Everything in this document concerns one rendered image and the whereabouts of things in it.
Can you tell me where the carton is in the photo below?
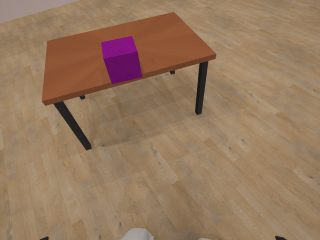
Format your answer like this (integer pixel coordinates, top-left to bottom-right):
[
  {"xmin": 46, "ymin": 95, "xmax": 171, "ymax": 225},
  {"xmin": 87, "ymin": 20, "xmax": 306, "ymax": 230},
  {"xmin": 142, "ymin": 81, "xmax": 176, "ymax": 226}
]
[{"xmin": 101, "ymin": 36, "xmax": 142, "ymax": 84}]

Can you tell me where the robot left thigh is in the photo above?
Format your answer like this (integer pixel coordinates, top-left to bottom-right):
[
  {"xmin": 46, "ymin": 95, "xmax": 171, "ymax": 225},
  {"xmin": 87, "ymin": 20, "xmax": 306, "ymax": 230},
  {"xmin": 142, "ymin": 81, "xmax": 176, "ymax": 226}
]
[{"xmin": 121, "ymin": 228, "xmax": 154, "ymax": 240}]

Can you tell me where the table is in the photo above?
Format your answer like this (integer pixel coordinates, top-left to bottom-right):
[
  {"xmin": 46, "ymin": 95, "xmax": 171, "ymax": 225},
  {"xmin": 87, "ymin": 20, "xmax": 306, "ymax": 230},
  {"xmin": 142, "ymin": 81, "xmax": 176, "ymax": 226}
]
[{"xmin": 42, "ymin": 12, "xmax": 217, "ymax": 151}]

